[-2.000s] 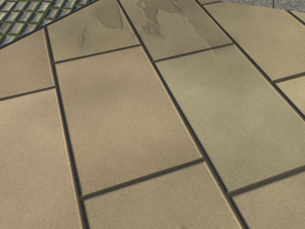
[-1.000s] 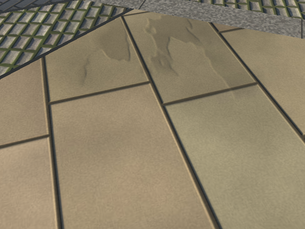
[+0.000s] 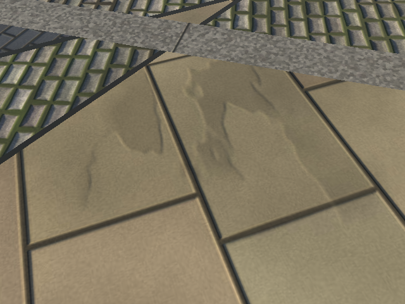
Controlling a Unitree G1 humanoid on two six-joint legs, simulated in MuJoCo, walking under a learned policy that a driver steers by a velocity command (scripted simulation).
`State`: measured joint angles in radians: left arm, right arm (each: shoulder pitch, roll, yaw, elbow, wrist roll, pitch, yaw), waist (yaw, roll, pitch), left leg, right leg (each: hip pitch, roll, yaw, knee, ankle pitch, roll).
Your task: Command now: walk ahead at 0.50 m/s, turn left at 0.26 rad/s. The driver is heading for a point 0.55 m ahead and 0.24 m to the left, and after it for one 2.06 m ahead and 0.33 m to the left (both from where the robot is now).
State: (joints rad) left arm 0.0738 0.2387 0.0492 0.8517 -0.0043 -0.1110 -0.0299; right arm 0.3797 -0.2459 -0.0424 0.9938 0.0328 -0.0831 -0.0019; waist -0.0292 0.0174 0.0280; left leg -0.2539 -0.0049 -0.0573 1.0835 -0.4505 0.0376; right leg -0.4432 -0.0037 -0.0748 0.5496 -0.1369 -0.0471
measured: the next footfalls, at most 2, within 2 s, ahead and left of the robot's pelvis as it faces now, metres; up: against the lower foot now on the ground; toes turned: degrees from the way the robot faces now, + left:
left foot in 0.46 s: +0.38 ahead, +0.16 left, +0.00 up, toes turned +16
right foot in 0.96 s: +0.45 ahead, -0.04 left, +0.00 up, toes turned +37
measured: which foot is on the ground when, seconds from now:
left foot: up 0.00-0.44, down 0.46-0.96, up 0.98-1.00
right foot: down 0.00-0.46, up 0.48-0.94, down 0.96-1.00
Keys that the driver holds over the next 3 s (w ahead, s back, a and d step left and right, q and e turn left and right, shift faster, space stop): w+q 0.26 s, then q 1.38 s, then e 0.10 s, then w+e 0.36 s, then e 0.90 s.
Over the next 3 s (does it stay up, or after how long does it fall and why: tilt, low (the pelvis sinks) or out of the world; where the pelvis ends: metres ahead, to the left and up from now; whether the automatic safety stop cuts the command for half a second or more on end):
stays up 0.46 0.23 0.01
